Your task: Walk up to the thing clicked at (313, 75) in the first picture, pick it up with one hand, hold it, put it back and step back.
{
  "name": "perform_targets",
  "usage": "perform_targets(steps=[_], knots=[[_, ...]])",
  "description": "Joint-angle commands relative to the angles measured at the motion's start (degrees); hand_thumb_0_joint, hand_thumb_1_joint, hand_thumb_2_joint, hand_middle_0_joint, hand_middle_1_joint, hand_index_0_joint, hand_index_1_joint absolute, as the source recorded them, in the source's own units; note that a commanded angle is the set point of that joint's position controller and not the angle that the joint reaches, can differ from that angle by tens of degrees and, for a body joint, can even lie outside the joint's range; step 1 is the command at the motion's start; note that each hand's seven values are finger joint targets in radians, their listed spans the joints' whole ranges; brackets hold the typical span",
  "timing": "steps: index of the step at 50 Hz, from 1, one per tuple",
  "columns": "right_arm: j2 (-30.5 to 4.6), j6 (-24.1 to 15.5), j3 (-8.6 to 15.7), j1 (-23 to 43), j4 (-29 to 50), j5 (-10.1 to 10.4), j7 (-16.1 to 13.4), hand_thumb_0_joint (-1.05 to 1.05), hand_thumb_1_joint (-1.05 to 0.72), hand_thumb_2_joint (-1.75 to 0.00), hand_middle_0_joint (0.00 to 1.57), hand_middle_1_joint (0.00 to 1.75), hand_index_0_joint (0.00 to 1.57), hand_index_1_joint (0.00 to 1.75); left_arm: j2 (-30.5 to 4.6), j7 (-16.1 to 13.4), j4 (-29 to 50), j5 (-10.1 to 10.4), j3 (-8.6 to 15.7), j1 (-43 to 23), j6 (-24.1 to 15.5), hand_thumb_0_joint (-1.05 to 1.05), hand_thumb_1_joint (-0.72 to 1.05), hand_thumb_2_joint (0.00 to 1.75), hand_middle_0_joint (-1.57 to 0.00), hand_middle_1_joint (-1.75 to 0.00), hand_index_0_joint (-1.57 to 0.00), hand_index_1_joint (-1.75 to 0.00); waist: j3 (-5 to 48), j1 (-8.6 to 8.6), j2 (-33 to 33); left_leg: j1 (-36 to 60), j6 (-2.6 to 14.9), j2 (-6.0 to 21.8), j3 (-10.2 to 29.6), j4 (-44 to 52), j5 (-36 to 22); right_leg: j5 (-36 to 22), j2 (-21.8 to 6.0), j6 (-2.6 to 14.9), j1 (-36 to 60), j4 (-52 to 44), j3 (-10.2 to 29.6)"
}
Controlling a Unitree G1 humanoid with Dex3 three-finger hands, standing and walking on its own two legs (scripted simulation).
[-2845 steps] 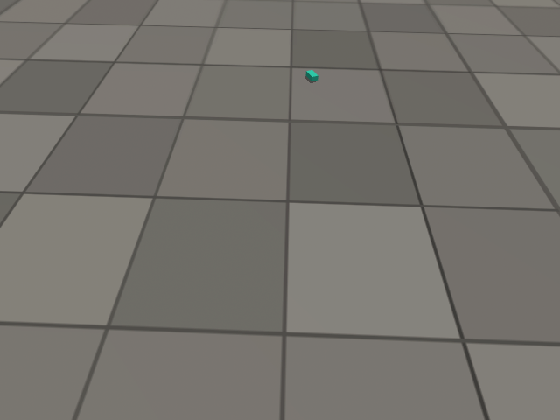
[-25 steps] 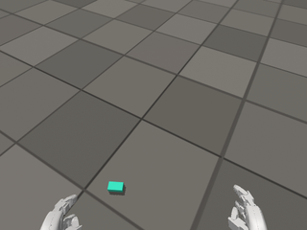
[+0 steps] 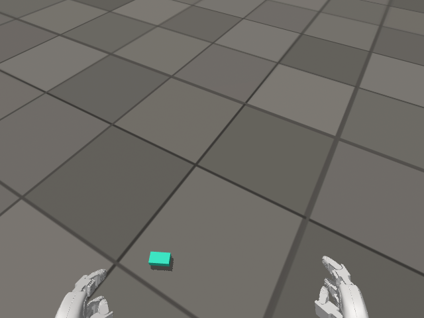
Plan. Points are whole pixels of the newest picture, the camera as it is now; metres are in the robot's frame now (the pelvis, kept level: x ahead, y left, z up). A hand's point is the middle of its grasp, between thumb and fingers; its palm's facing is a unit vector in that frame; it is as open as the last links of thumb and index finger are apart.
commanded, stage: stand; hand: left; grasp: from above
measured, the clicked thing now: (160, 258) +0.49 +0.20 -0.70
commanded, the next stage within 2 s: none
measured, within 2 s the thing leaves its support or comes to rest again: neither
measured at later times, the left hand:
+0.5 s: hand out of the picture +0.06 +0.23 -0.10, palm faces +0.01 -0.95 -0.32, open 7.4 cm
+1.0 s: hand out of the picture +0.04 +0.23 -0.10, palm faces -0.01 -0.94 -0.33, open 7.4 cm
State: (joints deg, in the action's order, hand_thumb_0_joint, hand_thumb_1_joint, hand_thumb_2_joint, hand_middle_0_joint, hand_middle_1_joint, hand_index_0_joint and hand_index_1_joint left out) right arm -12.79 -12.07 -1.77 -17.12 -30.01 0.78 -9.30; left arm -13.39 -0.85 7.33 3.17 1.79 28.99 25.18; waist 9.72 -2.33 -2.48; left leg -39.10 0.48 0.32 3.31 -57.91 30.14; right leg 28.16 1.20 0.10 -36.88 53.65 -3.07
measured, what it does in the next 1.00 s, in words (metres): rises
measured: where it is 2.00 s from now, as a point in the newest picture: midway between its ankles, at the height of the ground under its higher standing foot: outside the picture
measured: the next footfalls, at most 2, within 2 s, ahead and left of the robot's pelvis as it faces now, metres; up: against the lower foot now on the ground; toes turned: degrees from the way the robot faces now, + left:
none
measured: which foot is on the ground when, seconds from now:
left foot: down 0.00-1.00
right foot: down 0.00-1.00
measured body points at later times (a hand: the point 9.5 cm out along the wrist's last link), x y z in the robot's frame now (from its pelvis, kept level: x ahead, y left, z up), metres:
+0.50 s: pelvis -0.01 +0.00 +0.05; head -0.01 +0.00 +0.50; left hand +0.06 +0.28 -0.08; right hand +0.06 -0.27 -0.08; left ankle -0.02 +0.11 -0.68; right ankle -0.02 -0.12 -0.68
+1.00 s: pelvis -0.02 +0.00 +0.06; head -0.02 -0.01 +0.51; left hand +0.04 +0.28 -0.07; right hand +0.03 -0.29 -0.08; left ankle -0.02 +0.11 -0.68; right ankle -0.02 -0.12 -0.68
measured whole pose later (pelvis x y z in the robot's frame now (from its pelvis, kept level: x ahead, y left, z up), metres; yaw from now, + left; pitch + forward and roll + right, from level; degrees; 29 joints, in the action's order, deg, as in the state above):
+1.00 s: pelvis -0.02 +0.00 +0.06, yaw -2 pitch -3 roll +0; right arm -17.0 -0.4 2.4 -8.9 -64.0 -1.4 -0.9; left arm -16.2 -1.4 -64.4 -1.9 2.4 8.8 0.1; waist -3.5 0.4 -0.8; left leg -6.3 0.6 -0.8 -0.7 -20.8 11.4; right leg 11.2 -0.1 -0.2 -7.5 21.8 1.1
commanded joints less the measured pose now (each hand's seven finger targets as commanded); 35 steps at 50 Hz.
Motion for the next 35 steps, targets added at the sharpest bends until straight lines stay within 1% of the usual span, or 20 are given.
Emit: perform_targets(steps=[1, 2, 3, 4, 5, 6, 7, 8, 9, 10, 12, 13, 15, 19, 20, 25, 27, 31, 32, 35], knots=[[-12.3, 2.5, 4.8, 8.3, -5.9, -8.0, 2.5, 0.00, -0.90, -0.90, 0.20, 0.30, 0.20, 0.30, -10.2, -2.9, -9.2, -6.7, 3.1, -18.0, -14.0, 0.00, 0.90, 0.90, -0.20, -0.30, -0.20, -0.30, -9.9, 4.62, 1.6, 7.5, 2.92, 3.4, 2.3, 15.5, -26.9, -16.1, -3.6, 3.19, 10.2, -9.9, 6.0], [-12.9, 4.6, 5.9, 8.6, -6.0, -7.4, 3.8, 0.00, -0.90, -0.90, 0.20, 0.30, 0.20, 0.30, -10.5, -2.8, -18.9, -6.8, 4.3, -12.7, -17.9, 0.00, 0.90, 0.90, -0.20, -0.30, -0.20, -0.30, -3.0, 4.06, 3.5, 13.4, 3.05, 2.8, 1.5, 14.9, -32.7, -20.5, -3.9, 4.88, 13.6, -10.0, 7.3], [-13.3, 5.5, 5.8, 7.4, -5.7, -7.5, 4.6, 0.00, -0.90, -0.90, 0.20, 0.30, 0.20, 0.30, -10.8, -2.5, -21.6, -7.2, 4.1, -12.2, -19.8, 0.00, 0.90, 0.90, -0.20, -0.30, -0.20, -0.30, -1.1, 3.46, 3.6, 16.4, 2.78, 2.9, 1.4, 14.7, -35.7, -24.2, -4.1, 4.95, 13.9, -9.8, 7.6], [-13.1, 6.1, 5.6, 5.8, -5.7, -7.5, 5.2, 0.00, -0.90, -0.90, 0.20, 0.30, 0.20, 0.30, -10.8, -2.2, -23.1, -7.0, 3.7, -13.6, -20.9, 0.00, 0.90, 0.90, -0.20, -0.30, -0.20, -0.30, -1.4, 2.16, 1.5, 16.5, 3.26, 3.2, 3.0, 16.0, -32.4, -24.6, -4.2, 4.45, 13.6, -11.0, 8.1], [-12.8, 6.4, 5.5, 6.6, -6.8, -6.6, 6.0, 0.00, -0.90, -0.90, 0.20, 0.30, 0.20, 0.30, -10.8, -2.0, -25.4, -6.6, 3.3, -13.9, -21.8, 0.00, 0.90, 0.90, -0.20, -0.30, -0.20, -0.30, -0.1, 2.84, -0.8, 19.4, 3.58, 3.0, 3.3, 17.8, -30.9, -24.7, -4.8, 4.03, 15.6, -11.0, 8.4], [-11.5, 6.6, 5.7, 6.1, -8.3, -4.8, 6.8, 0.00, -0.90, -0.90, 0.20, 0.30, 0.20, 0.30, -10.9, -1.8, -27.9, -6.4, 3.3, -14.9, -22.5, 0.00, 0.90, 0.90, -0.20, -0.30, -0.20, -0.30, 0.9, 3.11, -1.1, 20.8, 3.59, 2.9, 2.9, 19.4, -29.7, -24.3, -5.1, 3.19, 17.7, -11.3, 7.8], [-11.5, 6.9, 5.9, 8.3, -9.2, -4.3, 7.2, 0.00, -0.90, -0.90, 0.20, 0.30, 0.20, 0.30, -10.8, -1.8, -30.6, -6.1, 3.3, -14.8, -22.8, 0.00, 0.90, 0.90, -0.20, -0.30, -0.20, -0.30, -0.3, 4.16, 1.8, 21.1, 3.13, 2.6, 2.0, 20.0, -28.1, -23.3, -5.0, 3.25, 17.7, -13.2, 8.1], [-11.4, 7.1, 6.1, 9.6, -9.5, -3.9, 7.4, 0.00, -0.90, -0.90, 0.20, 0.30, 0.20, 0.30, -10.6, -1.7, -33.1, -5.8, 3.5, -15.5, -23.0, 0.00, 0.90, 0.90, -0.20, -0.30, -0.20, -0.30, 0.5, 4.23, 3.1, 21.4, 2.83, 2.5, 1.9, 20.2, -27.6, -23.0, -5.0, 3.07, 18.7, -14.3, 7.9], [-11.1, 7.4, 6.2, 10.2, -10.3, -3.7, 7.6, 0.00, -0.90, -0.90, 0.20, 0.30, 0.20, 0.30, -10.7, -1.8, -35.4, -5.7, 3.6, -16.1, -23.3, 0.00, 0.90, 0.90, -0.20, -0.30, -0.20, -0.30, -0.4, 4.52, 3.5, 20.7, 2.65, 2.3, 2.0, 21.2, -24.1, -21.4, -5.4, 2.99, 19.4, -16.1, 8.4], [-11.1, 7.7, 6.4, 10.2, -11.4, -3.7, 7.7, 0.00, -0.90, -0.90, 0.20, 0.30, 0.20, 0.30, -10.7, -1.8, -37.7, -5.6, 3.5, -17.5, -23.8, 0.00, 0.90, 0.90, -0.20, -0.30, -0.20, -0.30, -0.6, 4.19, 3.5, 21.2, 2.67, 2.4, 2.1, 22.4, -21.5, -20.6, -5.8, 2.80, 20.3, -17.2, 8.6], [-10.8, 8.4, 6.5, 9.6, -13.5, -3.7, 7.9, 0.00, -0.90, -0.90, 0.20, 0.30, 0.20, 0.30, -11.1, -1.9, -41.5, -6.0, 3.6, -18.6, -24.7, 0.00, 0.90, 0.90, -0.20, -0.30, -0.20, -0.30, -1.2, 3.45, 4.3, 23.3, 2.21, 1.7, 1.2, 22.8, -21.6, -22.2, -6.9, 3.10, 21.0, -19.4, 9.7], [-11.2, 8.8, 6.7, 9.6, -14.5, -3.9, 7.9, 0.00, -0.90, -0.90, 0.20, 0.30, 0.20, 0.30, -11.3, -1.9, -43.2, -6.0, 3.6, -18.9, -25.0, 0.00, 0.90, 0.90, -0.20, -0.30, -0.20, -0.30, -2.4, 3.36, 3.9, 23.8, 2.13, 1.6, 1.2, 23.8, -20.1, -20.9, -7.1, 2.95, 20.4, -21.0, 10.2], [-11.0, 9.2, 6.7, 9.2, -16.4, -3.9, 7.9, 0.00, -0.90, -0.90, 0.20, 0.30, 0.20, 0.30, -11.5, -1.9, -46.4, -5.8, 3.5, -19.6, -25.6, 0.00, 0.90, 0.90, -0.20, -0.30, -0.20, -0.30, -4.4, 3.00, 3.5, 25.2, 2.02, 1.9, 1.4, 25.6, -21.6, -22.1, -7.5, 2.74, 20.9, -22.9, 10.4], [-11.9, 9.5, 6.7, 9.9, -19.4, -3.8, 7.7, 0.00, -0.90, -0.90, 0.20, 0.30, 0.20, 0.30, -10.5, -2.0, -52.0, -5.5, 3.1, -19.5, -25.7, 0.00, 0.90, 0.90, -0.20, -0.30, -0.20, -0.30, -8.1, 3.39, -0.2, 25.9, 2.41, 4.4, 4.5, 32.8, -19.3, -19.8, -5.8, 1.65, 22.0, -25.0, 8.2], [-11.8, 9.7, 6.6, 9.8, -20.3, -3.6, 7.7, 0.00, -0.90, -0.90, 0.20, 0.30, 0.20, 0.30, -10.8, -1.9, -53.5, -5.4, 3.1, -19.7, -25.8, 0.00, 0.90, 0.90, -0.20, -0.30, -0.20, -0.30, -9.0, 3.15, 1.2, 25.4, 2.14, 4.1, 4.2, 33.7, -19.2, -19.6, -5.8, 1.78, 23.3, -26.1, 8.5], [-13.1, 9.9, 6.8, 8.9, -24.0, -3.1, 7.2, 0.00, -0.90, -0.90, 0.20, 0.30, 0.20, 0.30, -11.2, -1.8, -59.0, -4.9, 3.0, -19.7, -26.2, 0.00, 0.90, 0.90, -0.20, -0.30, -0.20, -0.30, -8.7, 3.06, 1.1, 29.4, 1.58, 4.7, 3.9, 36.6, -23.1, -22.5, -6.1, 1.41, 26.5, -28.7, 8.4], [-12.9, 10.1, 6.7, 8.9, -25.2, -2.9, 7.1, 0.00, -0.90, -0.90, 0.20, 0.30, 0.20, 0.30, -11.7, -1.9, -61.0, -4.9, 3.0, -19.5, -26.4, 0.00, 0.90, 0.90, -0.20, -0.30, -0.20, -0.30, -8.0, 3.02, 3.0, 31.1, 1.32, 4.4, 2.7, 35.7, -25.8, -25.7, -7.0, 1.54, 27.8, -30.2, 9.0], [-13.4, 10.3, 6.5, 8.9, -27.2, -2.7, 7.1, 0.00, -0.90, -0.90, 0.20, 0.30, 0.20, 0.30, -11.8, -1.9, -63.4, -4.8, 2.6, -20.6, -26.2, 0.00, 0.90, 0.90, -0.20, -0.30, -0.20, -0.30, -10.5, 2.84, 1.5, 31.0, 1.07, 4.8, 3.2, 39.6, -20.9, -21.0, -6.4, 1.12, 27.7, -32.5, 9.1], [-13.5, 10.4, 6.5, 9.7, -27.6, -2.7, 7.1, 0.00, -0.90, -0.90, 0.20, 0.30, 0.20, 0.30, -11.7, -1.9, -64.2, -4.9, 2.6, -20.3, -26.2, 0.00, 0.90, 0.90, -0.20, -0.30, -0.20, -0.30, -10.8, 3.30, 1.7, 30.7, 1.04, 4.8, 3.4, 39.6, -20.7, -21.0, -6.5, 1.12, 28.2, -33.0, 9.0], [-13.8, 10.4, 6.4, 9.8, -28.4, -2.7, 7.1, 0.00, -0.90, -0.90, 0.20, 0.30, 0.20, 0.30, -12.0, -1.8, -65.5, -4.9, 2.7, -20.9, -26.2, 0.00, 0.90, 0.90, -0.20, -0.30, -0.20, -0.30, -11.6, 3.15, 0.8, 30.0, 1.08, 5.3, 3.8, 41.8, -18.3, -20.7, -6.3, 0.91, 28.7, -33.3, 8.9]])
